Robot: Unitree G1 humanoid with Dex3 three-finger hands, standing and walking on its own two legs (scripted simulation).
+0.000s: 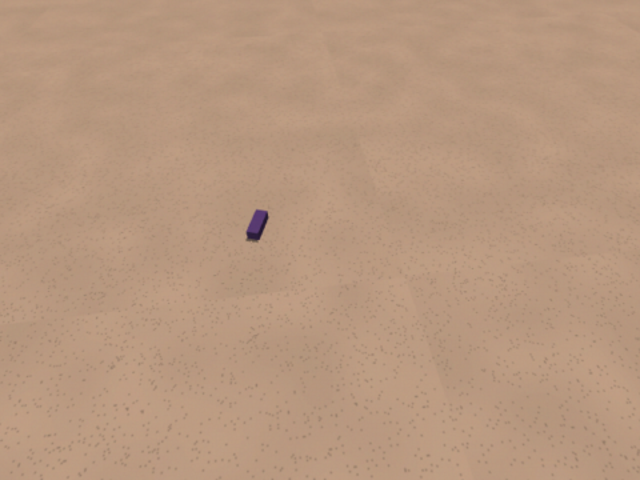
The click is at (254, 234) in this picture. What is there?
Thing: flat box
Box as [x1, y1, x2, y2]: [246, 210, 267, 239]
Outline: 263,210 255,211 246,231 248,238 259,239 267,219 267,212
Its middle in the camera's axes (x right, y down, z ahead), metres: -0.28 -0.06 +1.70
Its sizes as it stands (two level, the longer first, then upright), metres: 0.138 0.053 0.044
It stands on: the floor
